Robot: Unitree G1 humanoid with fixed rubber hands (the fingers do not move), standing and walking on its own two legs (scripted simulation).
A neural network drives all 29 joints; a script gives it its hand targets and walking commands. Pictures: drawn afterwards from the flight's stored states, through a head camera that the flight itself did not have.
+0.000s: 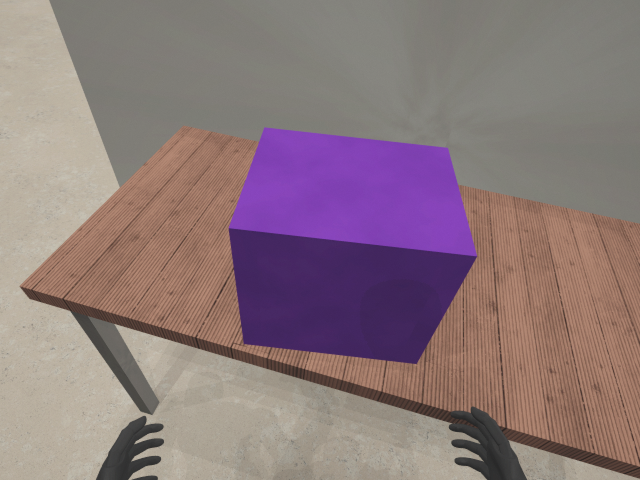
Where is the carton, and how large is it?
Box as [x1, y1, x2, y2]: [229, 127, 476, 363]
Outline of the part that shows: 264,127 229,225 229,235 244,343 416,363 476,257 447,148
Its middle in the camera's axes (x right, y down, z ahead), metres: +0.04 +0.02 +0.62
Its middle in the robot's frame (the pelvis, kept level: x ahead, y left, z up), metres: +0.46 -0.02 +0.02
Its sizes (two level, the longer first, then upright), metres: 0.286 0.224 0.270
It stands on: a table, 0.66 m high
